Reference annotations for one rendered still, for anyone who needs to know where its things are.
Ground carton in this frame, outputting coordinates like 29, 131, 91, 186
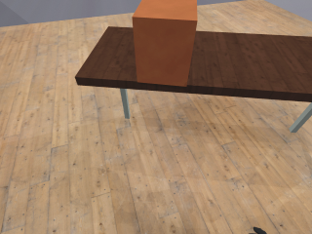
132, 0, 198, 87

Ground table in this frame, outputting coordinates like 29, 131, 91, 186
75, 26, 312, 133

